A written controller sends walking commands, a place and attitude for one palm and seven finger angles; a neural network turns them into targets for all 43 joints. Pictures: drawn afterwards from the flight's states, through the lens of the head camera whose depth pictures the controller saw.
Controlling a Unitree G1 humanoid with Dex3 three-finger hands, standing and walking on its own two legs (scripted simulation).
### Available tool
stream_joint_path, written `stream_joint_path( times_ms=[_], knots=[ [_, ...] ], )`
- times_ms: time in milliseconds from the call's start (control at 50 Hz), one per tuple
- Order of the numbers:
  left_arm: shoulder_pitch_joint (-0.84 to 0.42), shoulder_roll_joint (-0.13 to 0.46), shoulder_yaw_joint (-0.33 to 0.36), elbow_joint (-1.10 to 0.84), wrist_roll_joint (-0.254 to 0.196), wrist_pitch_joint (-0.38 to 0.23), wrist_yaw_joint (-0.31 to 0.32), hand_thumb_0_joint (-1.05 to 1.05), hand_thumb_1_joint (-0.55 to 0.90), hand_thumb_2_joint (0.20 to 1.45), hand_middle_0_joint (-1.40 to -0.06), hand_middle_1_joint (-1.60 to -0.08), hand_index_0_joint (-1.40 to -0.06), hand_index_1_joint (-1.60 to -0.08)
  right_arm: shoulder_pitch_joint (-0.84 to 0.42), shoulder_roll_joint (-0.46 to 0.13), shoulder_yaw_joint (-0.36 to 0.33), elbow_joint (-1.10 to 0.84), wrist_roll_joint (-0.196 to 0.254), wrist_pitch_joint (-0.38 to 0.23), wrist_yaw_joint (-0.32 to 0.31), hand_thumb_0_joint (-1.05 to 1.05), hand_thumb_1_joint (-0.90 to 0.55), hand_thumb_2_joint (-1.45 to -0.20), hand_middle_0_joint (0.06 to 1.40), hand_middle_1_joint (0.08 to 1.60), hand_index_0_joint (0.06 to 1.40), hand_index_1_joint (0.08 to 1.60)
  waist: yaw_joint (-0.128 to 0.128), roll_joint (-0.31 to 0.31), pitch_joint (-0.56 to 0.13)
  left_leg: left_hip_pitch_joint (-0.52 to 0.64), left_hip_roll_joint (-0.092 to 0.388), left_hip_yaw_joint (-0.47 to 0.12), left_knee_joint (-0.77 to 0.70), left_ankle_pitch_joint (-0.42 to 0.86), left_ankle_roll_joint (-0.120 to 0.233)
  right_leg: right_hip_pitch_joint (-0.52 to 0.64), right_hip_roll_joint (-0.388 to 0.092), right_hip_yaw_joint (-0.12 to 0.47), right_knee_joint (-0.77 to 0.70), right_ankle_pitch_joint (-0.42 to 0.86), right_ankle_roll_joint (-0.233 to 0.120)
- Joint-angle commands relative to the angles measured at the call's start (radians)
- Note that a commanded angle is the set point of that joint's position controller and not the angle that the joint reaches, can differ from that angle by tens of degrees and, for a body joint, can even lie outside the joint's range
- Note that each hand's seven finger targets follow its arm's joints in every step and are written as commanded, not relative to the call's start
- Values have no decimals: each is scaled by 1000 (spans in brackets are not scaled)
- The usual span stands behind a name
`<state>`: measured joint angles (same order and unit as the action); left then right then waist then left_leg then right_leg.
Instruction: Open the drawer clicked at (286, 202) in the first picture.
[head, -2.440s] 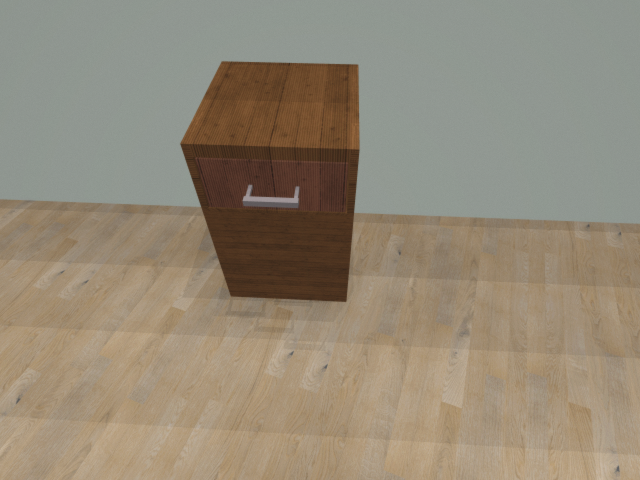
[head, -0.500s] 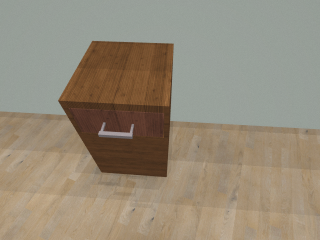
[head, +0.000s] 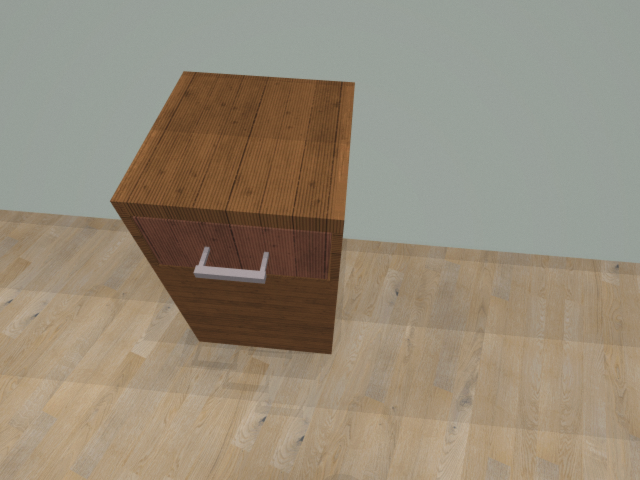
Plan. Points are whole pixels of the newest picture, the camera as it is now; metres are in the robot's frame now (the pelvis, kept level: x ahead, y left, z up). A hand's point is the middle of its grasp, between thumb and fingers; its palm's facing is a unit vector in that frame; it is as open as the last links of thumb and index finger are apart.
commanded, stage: come to a stop and stand still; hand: left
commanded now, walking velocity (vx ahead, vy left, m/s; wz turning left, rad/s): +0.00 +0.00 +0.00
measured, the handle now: (233, 265) +0.51 +0.22 -0.20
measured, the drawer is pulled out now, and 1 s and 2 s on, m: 0.00 0.00 0.00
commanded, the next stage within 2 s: look again from close up in 0.58 s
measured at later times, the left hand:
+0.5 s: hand out of the picture +0.02 +0.17 -0.16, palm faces +0.01 -0.98 -0.22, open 7.3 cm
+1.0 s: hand out of the picture +0.00 +0.18 -0.17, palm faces +0.01 -0.99 -0.17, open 7.3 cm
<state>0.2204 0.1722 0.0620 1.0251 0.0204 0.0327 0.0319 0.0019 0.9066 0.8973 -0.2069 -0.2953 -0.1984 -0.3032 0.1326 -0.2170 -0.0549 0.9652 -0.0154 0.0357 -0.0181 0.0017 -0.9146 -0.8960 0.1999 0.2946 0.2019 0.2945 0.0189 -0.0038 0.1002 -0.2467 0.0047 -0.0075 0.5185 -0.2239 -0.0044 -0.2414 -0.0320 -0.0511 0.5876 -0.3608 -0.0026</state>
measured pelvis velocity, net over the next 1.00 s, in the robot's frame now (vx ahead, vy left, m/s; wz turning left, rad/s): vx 0.00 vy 0.01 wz -0.02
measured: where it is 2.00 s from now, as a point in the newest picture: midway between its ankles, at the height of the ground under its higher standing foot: outside the picture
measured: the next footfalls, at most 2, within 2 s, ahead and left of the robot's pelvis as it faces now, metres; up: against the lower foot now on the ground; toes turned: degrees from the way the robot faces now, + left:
right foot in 0.22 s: -0.01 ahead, -0.09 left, +0.00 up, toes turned -3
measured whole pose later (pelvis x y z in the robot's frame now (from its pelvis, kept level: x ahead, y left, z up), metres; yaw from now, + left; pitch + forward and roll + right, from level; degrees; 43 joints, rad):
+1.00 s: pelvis +0.00 +0.01 +0.00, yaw -1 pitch -1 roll -1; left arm 0.33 0.14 -0.01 1.07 0.02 -0.01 0.04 0.01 0.92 0.90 -0.20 -0.29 -0.20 -0.30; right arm 0.31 -0.16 0.00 1.05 -0.01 -0.01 -0.03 0.01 -0.94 -0.90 0.20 0.29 0.20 0.29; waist 0.00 0.00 -0.03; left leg -0.23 0.00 0.03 0.55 -0.31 0.03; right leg -0.15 0.03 0.00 0.51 -0.35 -0.02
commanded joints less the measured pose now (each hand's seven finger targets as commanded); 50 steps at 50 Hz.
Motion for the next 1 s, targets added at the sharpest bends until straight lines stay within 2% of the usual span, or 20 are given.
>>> stream_joint_path(
  times_ms=[0,40,120,160,180,200,220,240,260,300,400,640,660,680,700,740,780,840,880,980],
  knots=[
    [29,80,12,-62,-3,-7,19,0,900,900,-200,-300,-200,-300,140,-155,-15,-3,-23,-4,-17,0,-900,-900,200,300,200,300,-44,165,-81,4,324,-189,-187,517,221,-63,18,80,381,-277,-21],
    [32,84,16,-31,-1,2,5,0,900,900,-200,-300,-200,-300,89,-111,0,-12,-21,-17,-32,0,-900,-900,200,300,200,300,-7,268,-52,3,267,-198,-190,522,204,-108,12,82,386,-210,-11],
    [45,70,4,-23,-8,-8,-7,0,900,900,-200,-300,-200,-300,88,-117,2,-3,-16,-24,-30,0,-900,-900,200,300,200,300,2,138,-101,42,226,-162,-172,388,171,-10,22,39,129,-112,-8],
    [92,70,-1,1,-5,-20,-7,0,900,900,-200,-300,-200,-300,91,-103,2,9,-4,-24,-27,0,-900,-900,200,300,200,300,20,52,-126,13,170,-129,-110,224,118,101,26,44,-101,96,-8],
    [94,92,-1,4,1,-31,-3,0,900,900,-200,-300,-200,-300,105,-68,1,12,4,-25,-24,0,-900,-900,200,300,200,300,9,-60,-120,11,97,-84,-50,107,66,95,-20,162,-217,188,-26],
    [57,135,-1,0,2,-39,-1,0,900,900,-200,-300,-200,-300,124,-34,5,11,12,-21,-19,0,-900,-900,200,300,200,300,-22,-169,-95,7,29,-15,-10,-30,21,46,-138,278,-285,198,-65],
    [15,164,-2,-8,-3,-41,-3,0,900,900,-200,-300,-200,-300,148,-28,9,24,8,-17,-11,0,-900,-900,200,300,200,300,-42,-191,-69,50,2,8,2,-81,8,-30,-202,303,-316,163,-110],
    [-17,164,-3,-20,-3,-36,-5,0,900,900,-200,-300,-200,-300,174,-23,7,40,1,-16,-2,0,-900,-900,200,300,200,300,-63,-71,-62,119,2,-1,-30,-49,11,-97,-188,272,-305,75,-112],
    [-24,141,-5,-7,-5,-46,-3,0,900,900,-200,-300,-200,-300,174,-6,11,64,-3,-17,-7,0,-900,-900,200,300,200,300,-58,-155,-71,122,16,-7,-33,31,13,-78,-118,234,-277,138,-90],
    [6,109,-15,14,-12,-49,1,0,900,900,-200,-300,-200,-300,177,-22,15,82,-1,-24,-13,0,-900,-900,200,300,200,300,-43,-156,-46,119,41,-23,-60,116,19,-42,-93,190,-265,247,-69],
    [57,82,-22,52,-18,-49,5,0,900,900,-200,-300,-200,-300,196,-12,31,129,-2,-35,-22,0,-900,-900,200,300,200,300,-26,21,-23,97,78,-43,-135,171,19,24,-49,157,-254,255,-55],
    [106,57,-32,89,-20,-54,9,0,900,900,-200,-300,-200,-300,262,5,36,160,-1,-40,-33,0,-900,-900,200,300,200,300,-23,6,-32,111,84,-33,-152,177,14,63,-39,141,-277,281,-57],
    [216,92,-35,104,2,-93,49,0,900,900,-200,-300,-200,-300,105,-18,41,87,13,-65,-15,0,-900,-900,200,300,200,300,42,-85,-16,-43,72,35,127,77,-14,99,-148,253,-254,908,37],
    [193,136,-26,56,0,-101,45,0,900,900,-200,-300,-200,-300,174,28,40,42,11,-54,-9,0,-900,-900,200,300,200,300,-22,-130,-85,-97,40,-26,177,-146,11,167,-209,273,-210,974,11],
    [164,106,-36,38,0,-101,37,0,900,900,-200,-300,-200,-300,181,25,32,49,7,-51,-10,0,-900,-900,200,300,200,300,-32,-26,-95,-92,41,-14,204,-151,17,149,-195,236,-195,951,-42],
    [134,102,-39,11,0,-98,32,0,900,900,-200,-300,-200,-300,234,42,41,49,11,-47,-2,0,-900,-900,200,300,200,300,-53,-53,-173,-41,34,21,142,-131,10,155,-150,195,-195,717,-110],
    [118,93,-43,-4,-2,-91,31,0,900,900,-200,-300,-200,-300,261,38,41,59,10,-55,-4,0,-900,-900,200,300,200,300,-65,-91,-162,42,24,24,6,-36,8,97,-118,179,-165,556,-107],
    [135,44,-55,-5,-7,-70,25,0,900,900,-200,-300,-200,-300,269,-5,41,64,3,-66,-12,0,-900,-900,200,300,200,300,-40,22,-51,28,111,-61,-59,148,47,-14,-29,138,-156,239,-60],
    [164,47,-58,8,-5,-65,23,0,900,900,-200,-300,-200,-300,237,-6,48,66,2,-66,-14,0,-900,-900,200,300,200,300,-22,77,0,-15,107,-76,-77,154,53,-7,-20,136,-165,188,-56],
    [186,57,-64,18,-4,-58,17,0,900,900,-200,-300,-200,-300,228,-26,52,60,3,-68,-15,0,-900,-900,200,300,200,300,-13,43,16,-15,100,-88,-122,106,63,-5,-18,129,-176,143,-49]
  ],
)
